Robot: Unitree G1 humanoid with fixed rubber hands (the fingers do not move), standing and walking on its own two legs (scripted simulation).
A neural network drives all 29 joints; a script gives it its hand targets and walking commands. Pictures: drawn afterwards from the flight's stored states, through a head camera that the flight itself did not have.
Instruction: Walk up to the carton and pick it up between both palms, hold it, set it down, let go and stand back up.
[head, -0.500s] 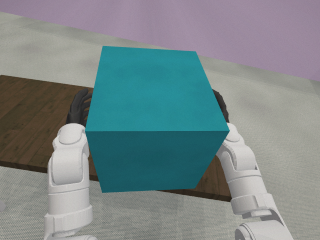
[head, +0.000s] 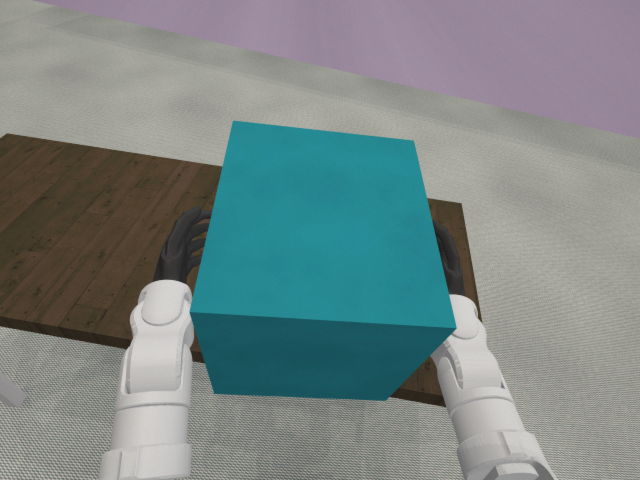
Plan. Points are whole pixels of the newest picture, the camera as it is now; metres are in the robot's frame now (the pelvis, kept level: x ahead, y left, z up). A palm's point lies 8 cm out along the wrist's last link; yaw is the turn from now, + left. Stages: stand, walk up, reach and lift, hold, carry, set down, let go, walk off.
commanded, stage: set down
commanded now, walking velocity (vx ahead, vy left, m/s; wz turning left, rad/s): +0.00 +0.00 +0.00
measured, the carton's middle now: (313, 268) +0.38 -0.01 +0.08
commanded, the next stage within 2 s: none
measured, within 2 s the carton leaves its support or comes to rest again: neither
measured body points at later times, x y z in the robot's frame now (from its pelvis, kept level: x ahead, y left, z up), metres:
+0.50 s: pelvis +0.01 +0.00 +0.00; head +0.01 +0.03 +0.45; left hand +0.37 +0.17 +0.10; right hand +0.37 -0.16 +0.09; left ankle +0.00 +0.10 -0.75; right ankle -0.02 -0.10 -0.75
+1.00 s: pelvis +0.01 +0.00 +0.00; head +0.02 +0.02 +0.45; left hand +0.41 +0.16 +0.08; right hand +0.39 -0.17 +0.08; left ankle +0.00 +0.10 -0.75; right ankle -0.02 -0.10 -0.75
